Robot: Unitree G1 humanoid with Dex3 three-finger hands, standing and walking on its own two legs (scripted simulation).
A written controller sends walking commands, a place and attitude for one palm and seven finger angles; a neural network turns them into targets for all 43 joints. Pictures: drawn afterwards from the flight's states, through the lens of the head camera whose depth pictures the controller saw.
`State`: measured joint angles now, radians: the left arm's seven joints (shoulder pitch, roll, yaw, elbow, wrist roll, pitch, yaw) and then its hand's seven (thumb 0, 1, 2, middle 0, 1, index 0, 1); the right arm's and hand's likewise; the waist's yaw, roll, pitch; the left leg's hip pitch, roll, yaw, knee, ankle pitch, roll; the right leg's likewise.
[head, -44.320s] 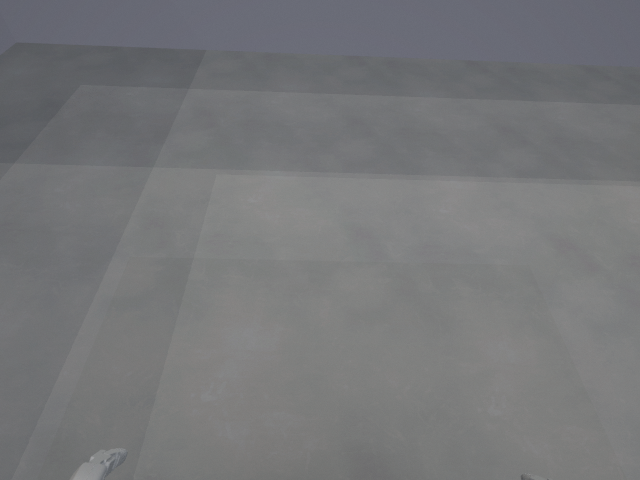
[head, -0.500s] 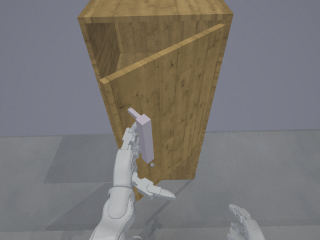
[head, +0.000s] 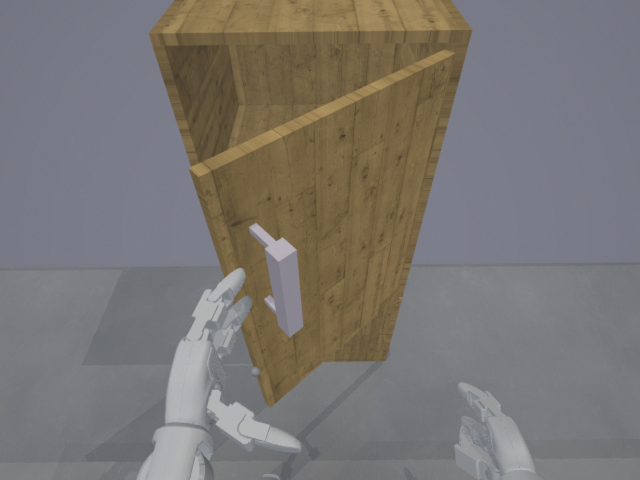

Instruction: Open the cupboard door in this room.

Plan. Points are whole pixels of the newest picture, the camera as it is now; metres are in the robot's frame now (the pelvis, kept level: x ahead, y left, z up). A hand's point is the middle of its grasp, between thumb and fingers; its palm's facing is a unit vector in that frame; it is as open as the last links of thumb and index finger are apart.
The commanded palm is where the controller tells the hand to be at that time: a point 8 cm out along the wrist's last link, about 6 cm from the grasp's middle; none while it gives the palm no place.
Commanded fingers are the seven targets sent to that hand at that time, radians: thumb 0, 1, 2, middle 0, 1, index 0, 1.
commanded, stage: slide the hand sideways off the handle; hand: left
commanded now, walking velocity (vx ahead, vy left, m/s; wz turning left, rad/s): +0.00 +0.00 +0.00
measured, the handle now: (275, 281) +0.33 +0.08 +0.09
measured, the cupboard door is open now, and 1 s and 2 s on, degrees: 42 42 42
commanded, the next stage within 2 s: draw the hand back to the body in 0.32 s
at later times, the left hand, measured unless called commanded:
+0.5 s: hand (220, 399) +0.19 +0.12 +0.08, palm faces +0.02 -1.00 -0.02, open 16.3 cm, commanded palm +0.16 +0.18 +0.10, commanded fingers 0.00 -0.50 0.30 -0.15 -0.30 -0.15 -0.30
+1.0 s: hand (132, 389) +0.18 +0.18 +0.13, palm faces +0.12 -0.98 -0.18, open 15.9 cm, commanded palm +0.14 +0.24 +0.15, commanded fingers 0.00 -0.15 0.45 -0.16 -0.30 -0.16 -0.30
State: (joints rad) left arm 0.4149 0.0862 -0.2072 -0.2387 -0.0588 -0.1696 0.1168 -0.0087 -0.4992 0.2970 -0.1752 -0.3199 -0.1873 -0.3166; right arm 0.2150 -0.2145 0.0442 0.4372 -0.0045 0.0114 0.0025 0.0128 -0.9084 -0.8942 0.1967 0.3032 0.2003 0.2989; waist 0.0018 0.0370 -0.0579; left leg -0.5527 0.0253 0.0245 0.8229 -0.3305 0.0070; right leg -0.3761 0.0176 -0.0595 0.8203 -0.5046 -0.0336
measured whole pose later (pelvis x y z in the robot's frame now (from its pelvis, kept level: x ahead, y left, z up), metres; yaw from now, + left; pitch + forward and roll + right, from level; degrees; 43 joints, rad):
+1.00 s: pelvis +0.00 +0.01 +0.01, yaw +1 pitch +1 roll -2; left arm 0.58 0.27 0.09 -0.47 -0.17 -0.10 -0.05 -0.01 -0.41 0.33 -0.15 -0.31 -0.15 -0.30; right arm 0.25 -0.23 0.05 0.49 0.04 -0.13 -0.09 0.01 -0.91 -0.89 0.20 0.30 0.20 0.30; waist 0.05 0.06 -0.08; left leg -0.49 0.03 0.00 0.79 -0.32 0.01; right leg -0.29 0.03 -0.08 0.74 -0.47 -0.03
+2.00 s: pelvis +0.02 +0.01 +0.04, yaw -1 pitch -4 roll +0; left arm 0.49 0.35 0.32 -0.41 -0.07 -0.07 0.12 0.02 0.88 0.89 -0.21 -0.31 -0.21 -0.30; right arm 0.19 -0.24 0.02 0.63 0.00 -0.08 -0.08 0.01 -0.91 -0.89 0.20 0.30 0.20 0.30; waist 0.06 0.05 0.02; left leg -0.17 0.02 0.06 0.43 -0.19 0.01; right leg 0.02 0.02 -0.02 0.35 -0.30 -0.02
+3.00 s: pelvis -0.10 +0.06 +0.02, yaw -1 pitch -1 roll -2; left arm 0.55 0.40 0.39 -0.57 -0.04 -0.17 0.16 0.02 0.89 0.90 -0.21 -0.31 -0.21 -0.30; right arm 0.21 -0.21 0.01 0.62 0.00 -0.07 -0.08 0.01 -0.91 -0.89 0.20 0.30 0.20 0.30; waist 0.03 0.01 0.03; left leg -0.37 -0.02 0.01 0.61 -0.22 0.03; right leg -0.29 0.02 0.02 0.57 -0.27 0.03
